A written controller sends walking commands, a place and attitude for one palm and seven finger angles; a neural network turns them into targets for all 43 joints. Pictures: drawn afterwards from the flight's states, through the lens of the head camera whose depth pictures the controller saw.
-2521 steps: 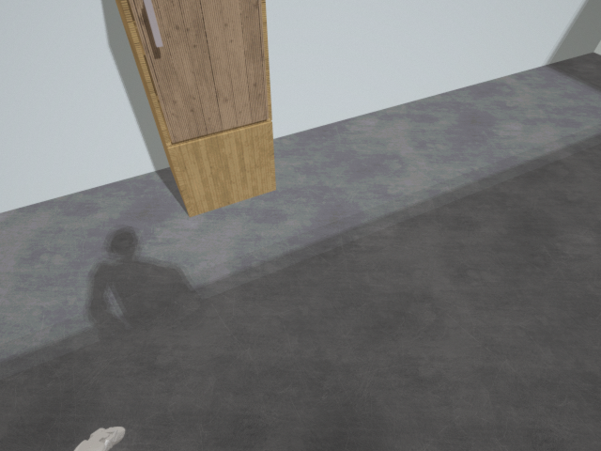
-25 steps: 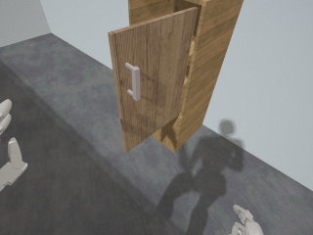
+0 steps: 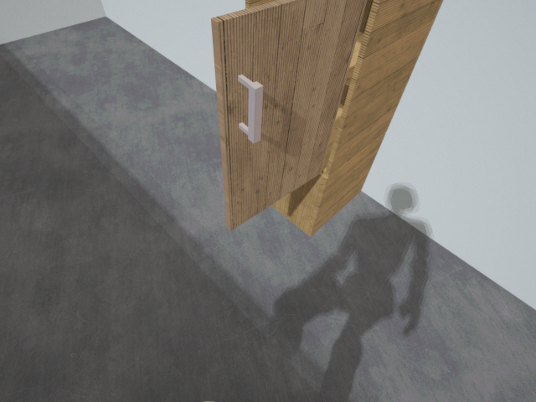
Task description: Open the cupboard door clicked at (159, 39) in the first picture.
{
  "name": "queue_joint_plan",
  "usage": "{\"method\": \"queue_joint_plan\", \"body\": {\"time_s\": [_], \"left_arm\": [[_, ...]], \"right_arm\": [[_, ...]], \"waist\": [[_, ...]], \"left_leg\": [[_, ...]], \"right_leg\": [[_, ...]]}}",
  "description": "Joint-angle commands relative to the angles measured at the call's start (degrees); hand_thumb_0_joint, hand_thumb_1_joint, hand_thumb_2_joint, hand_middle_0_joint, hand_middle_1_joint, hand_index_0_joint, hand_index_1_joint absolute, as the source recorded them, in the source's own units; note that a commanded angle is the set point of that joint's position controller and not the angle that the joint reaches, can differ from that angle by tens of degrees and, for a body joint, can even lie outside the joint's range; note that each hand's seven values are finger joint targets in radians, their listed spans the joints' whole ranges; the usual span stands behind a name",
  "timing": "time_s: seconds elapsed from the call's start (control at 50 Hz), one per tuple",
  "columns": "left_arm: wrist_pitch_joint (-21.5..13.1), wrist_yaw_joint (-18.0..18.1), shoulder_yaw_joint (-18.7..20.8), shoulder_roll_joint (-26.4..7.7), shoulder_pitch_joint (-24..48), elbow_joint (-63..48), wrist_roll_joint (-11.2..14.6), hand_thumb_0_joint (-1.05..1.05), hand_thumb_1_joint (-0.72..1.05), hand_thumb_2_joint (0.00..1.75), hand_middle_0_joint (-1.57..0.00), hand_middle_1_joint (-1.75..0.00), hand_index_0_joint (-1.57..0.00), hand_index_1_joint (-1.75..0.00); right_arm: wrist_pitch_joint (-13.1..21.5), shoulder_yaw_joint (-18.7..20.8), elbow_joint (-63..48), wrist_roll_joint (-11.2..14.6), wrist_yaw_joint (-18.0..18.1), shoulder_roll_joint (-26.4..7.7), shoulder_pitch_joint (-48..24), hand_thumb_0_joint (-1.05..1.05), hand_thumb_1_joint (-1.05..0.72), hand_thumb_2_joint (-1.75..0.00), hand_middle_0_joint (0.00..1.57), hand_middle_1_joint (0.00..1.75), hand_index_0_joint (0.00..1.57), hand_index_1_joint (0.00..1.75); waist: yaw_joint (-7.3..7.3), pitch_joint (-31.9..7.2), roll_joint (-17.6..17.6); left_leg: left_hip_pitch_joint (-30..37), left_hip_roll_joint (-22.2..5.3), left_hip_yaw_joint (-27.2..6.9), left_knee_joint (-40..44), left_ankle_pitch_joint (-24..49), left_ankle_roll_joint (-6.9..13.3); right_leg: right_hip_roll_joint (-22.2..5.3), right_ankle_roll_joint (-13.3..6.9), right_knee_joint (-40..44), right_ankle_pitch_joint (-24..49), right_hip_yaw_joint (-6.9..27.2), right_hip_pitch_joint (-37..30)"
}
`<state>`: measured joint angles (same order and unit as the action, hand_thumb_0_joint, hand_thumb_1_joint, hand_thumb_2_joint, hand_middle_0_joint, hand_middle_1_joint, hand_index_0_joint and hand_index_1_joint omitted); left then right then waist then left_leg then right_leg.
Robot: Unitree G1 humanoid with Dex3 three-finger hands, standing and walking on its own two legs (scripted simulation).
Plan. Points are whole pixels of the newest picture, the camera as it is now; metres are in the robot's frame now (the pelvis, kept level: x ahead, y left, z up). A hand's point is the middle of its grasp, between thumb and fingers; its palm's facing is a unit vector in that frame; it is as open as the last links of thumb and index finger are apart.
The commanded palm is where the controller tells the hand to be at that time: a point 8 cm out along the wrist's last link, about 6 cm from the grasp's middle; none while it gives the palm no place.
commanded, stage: let the arm hang, fingers relaxed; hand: left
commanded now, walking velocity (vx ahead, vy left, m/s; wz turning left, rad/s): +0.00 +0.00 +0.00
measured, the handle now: (249, 109) +0.62 +0.07 +0.08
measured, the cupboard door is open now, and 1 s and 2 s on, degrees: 85 85 85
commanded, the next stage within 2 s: look to check the result in 0.68 s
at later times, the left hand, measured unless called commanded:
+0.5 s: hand out of the picture +0.03 +0.22 -0.16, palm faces +0.00 -0.95 -0.30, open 7.4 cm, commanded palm none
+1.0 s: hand out of the picture +0.11 +0.23 -0.14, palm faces -0.04 -0.94 -0.34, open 7.4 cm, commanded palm none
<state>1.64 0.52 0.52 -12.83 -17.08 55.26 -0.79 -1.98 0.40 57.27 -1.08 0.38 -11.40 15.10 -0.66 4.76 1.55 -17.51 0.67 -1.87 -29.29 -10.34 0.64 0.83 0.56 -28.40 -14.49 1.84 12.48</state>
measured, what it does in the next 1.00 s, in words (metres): stands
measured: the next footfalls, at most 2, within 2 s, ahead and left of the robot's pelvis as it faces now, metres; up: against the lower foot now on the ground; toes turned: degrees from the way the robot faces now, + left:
none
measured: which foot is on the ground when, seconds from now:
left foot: down 0.00-1.00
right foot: down 0.00-1.00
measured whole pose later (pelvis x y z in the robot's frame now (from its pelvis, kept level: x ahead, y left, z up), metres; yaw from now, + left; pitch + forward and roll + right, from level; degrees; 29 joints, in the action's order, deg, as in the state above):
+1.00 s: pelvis +0.03 -0.02 +0.01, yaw -1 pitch -1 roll +0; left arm -1.1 0.3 1.1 -17.8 -5.0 64.5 -0.7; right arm -0.4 1.3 64.3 -0.9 0.3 -17.9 5.3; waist -1.0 4.7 -1.4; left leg -10.5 -0.1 -1.5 -19.8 -8.0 -0.6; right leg 1.2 -0.6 -20.3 -12.5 2.3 6.4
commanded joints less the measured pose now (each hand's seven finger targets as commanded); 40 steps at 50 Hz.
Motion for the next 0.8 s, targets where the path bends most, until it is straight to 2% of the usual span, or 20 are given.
{"method": "queue_joint_plan", "body": {"time_s": [0.0, 0.02, 0.08, 0.14, 0.26, 0.3, 0.4, 0.46, 0.56, 0.64, 0.66, 0.7, 0.78], "left_arm": [[-1.96, 0.48, 1.68, -8.02, 0.22, 0.23, 0.09, 0.00, 0.90, 0.90, -0.20, -0.30, -0.20, -0.30], [-1.92, 0.48, 1.64, -8.07, 0.17, 1.25, 0.09, 0.00, 0.90, 0.90, -0.20, -0.30, -0.20, -0.30], [-1.96, 0.55, 1.62, -8.54, 0.28, 3.72, -0.01, 0.00, 0.90, 0.90, -0.20, -0.30, -0.20, -0.30], [-1.98, 0.62, 1.87, -9.37, 0.98, 5.12, -0.09, 0.00, 0.90, 0.90, -0.20, -0.30, -0.20, -0.30], [-2.23, 0.72, 2.34, -11.11, 2.03, 6.40, -0.12, 0.00, 0.90, 0.90, -0.20, -0.30, -0.20, -0.30], [-2.19, 0.68, 2.40, -11.48, 3.26, 6.42, -0.11, 0.00, 0.90, 0.90, -0.20, -0.30, -0.20, -0.30], [-2.33, 0.60, 2.76, -12.29, 4.61, 6.55, -0.22, 0.00, 0.90, 0.90, -0.20, -0.30, -0.20, -0.30], [-2.76, 0.56, 3.02, -13.09, 5.51, 6.36, -0.23, 0.00, 0.90, 0.90, -0.20, -0.30, -0.20, -0.30], [-3.30, 0.53, 2.98, -13.87, 7.71, 6.24, -0.05, 0.00, 0.90, 0.90, -0.20, -0.30, -0.20, -0.30], [-3.54, 0.54, 2.76, -14.43, 9.78, 6.23, 0.11, 0.00, 0.90, 0.90, -0.20, -0.30, -0.20, -0.30], [-3.68, 0.59, 2.88, -14.57, 9.72, 6.11, 0.10, 0.00, 0.90, 0.90, -0.20, -0.30, -0.20, -0.30], [-3.64, 0.58, 2.72, -14.97, 10.80, 6.25, 0.16, 0.00, 0.90, 0.90, -0.20, -0.30, -0.20, -0.30], [-3.78, 0.66, 2.68, -15.41, 11.70, 6.22, 0.24, 0.00, 0.90, 0.90, -0.20, -0.30, -0.20, -0.30]], "right_arm": [[1.56, 2.21, -2.03, -0.03, 0.59, -8.45, -1.63, 0.00, -0.90, -0.90, 0.20, 0.30, 0.20, 0.30], [1.39, 2.44, -1.43, -0.08, 0.63, -8.84, -1.22, 0.00, -0.90, -0.90, 0.20, 0.30, 0.20, 0.30], [1.23, 2.79, 0.42, -0.01, 0.61, -9.24, -0.51, 0.00, -0.90, -0.90, 0.20, 0.30, 0.20, 0.30], [1.13, 3.07, 1.87, -0.12, 0.60, -9.83, -0.06, 0.00, -0.90, -0.90, 0.20, 0.30, 0.20, 0.30], [1.26, 3.40, 3.21, -0.07, 0.47, -11.03, -0.91, 0.00, -0.90, -0.90, 0.20, 0.30, 0.20, 0.30], [1.34, 3.38, 3.62, -0.25, 0.45, -11.17, -1.41, 0.00, -0.90, -0.90, 0.20, 0.30, 0.20, 0.30], [1.74, 3.39, 3.83, -0.35, 0.37, -11.93, -3.20, 0.00, -0.90, -0.90, 0.20, 0.30, 0.20, 0.30], [2.12, 3.48, 3.64, -0.20, 0.33, -12.75, -4.20, 0.00, -0.90, -0.90, 0.20, 0.30, 0.20, 0.30], [2.64, 3.32, 3.63, -0.10, 0.34, -13.60, -5.87, 0.00, -0.90, -0.90, 0.20, 0.30, 0.20, 0.30], [2.84, 3.05, 4.01, -0.13, 0.40, -14.29, -6.91, 0.00, -0.90, -0.90, 0.20, 0.30, 0.20, 0.30], [2.85, 3.08, 3.89, 0.02, 0.39, -14.45, -7.27, 0.00, -0.90, -0.90, 0.20, 0.30, 0.20, 0.30], [2.87, 2.96, 4.04, -0.08, 0.37, -14.81, -7.74, 0.00, -0.90, -0.90, 0.20, 0.30, 0.20, 0.30], [2.87, 2.85, 4.09, -0.02, 0.42, -15.63, -8.83, 0.00, -0.90, -0.90, 0.20, 0.30, 0.20, 0.30]], "waist": [[0.27, -3.55, -7.85], [0.21, -2.77, -5.78], [0.13, -1.95, -2.62], [-0.01, -0.02, -0.84], [0.02, -0.68, 0.08], [-0.13, 0.23, -1.01], [0.35, 0.55, -2.99], [0.61, -1.03, -2.17], [0.44, -2.93, -3.00], [0.04, -3.89, -2.44], [0.19, -4.33, -1.30], [0.02, -4.52, -2.55], [-0.05, -5.68, -1.79]], "left_leg": [[3.59, -5.21, -6.67, 11.16, -10.68, 1.56], [3.65, -5.27, -7.06, 11.60, -11.97, 1.62], [4.55, -5.26, -6.74, 11.65, -12.13, 1.86], [4.38, -4.96, -6.42, 11.50, -12.20, 1.88], [5.95, -4.64, -5.71, 10.65, -10.77, 1.87], [5.42, -4.74, -6.13, 11.25, -11.26, 1.74], [3.85, -5.33, -7.38, 13.47, -12.58, 1.84], [4.81, -5.26, -6.85, 13.06, -9.65, 1.77], [7.32, -5.32, -5.80, 11.93, -2.16, 1.43], [8.89, -5.62, -5.26, 11.35, 2.80, 1.11], [9.36, -5.69, -4.96, 10.87, 4.13, 1.15], [9.67, -5.78, -4.82, 11.10, 5.29, 0.89], [10.88, -6.10, -4.46, 10.94, 7.66, 0.75]], "right_leg": [[-4.04, -3.68, 8.10, -4.52, 3.56, 1.64], [-3.83, -3.76, 8.63, -6.24, 3.57, 2.54], [-4.26, -3.87, 9.99, -8.62, 3.96, 3.85], [-4.49, -3.95, 11.11, -11.40, 4.72, 5.67], [-5.06, -4.20, 11.88, -12.82, 5.40, 6.38], [-4.97, -4.20, 11.55, -12.97, 5.52, 6.76], [-4.81, -4.06, 10.29, -10.27, 5.17, 4.77], [-5.09, -4.15, 10.43, -7.96, 5.32, 3.00], [-5.93, -4.12, 10.81, -2.41, 5.36, 1.11], [-6.31, -3.88, 11.13, 1.96, 5.52, -0.37], [-6.38, -3.85, 11.48, 3.21, 5.48, -0.83], [-6.60, -3.68, 11.37, 4.70, 5.37, -1.56], [-6.82, -3.57, 11.57, 8.49, 5.28, -3.12]]}}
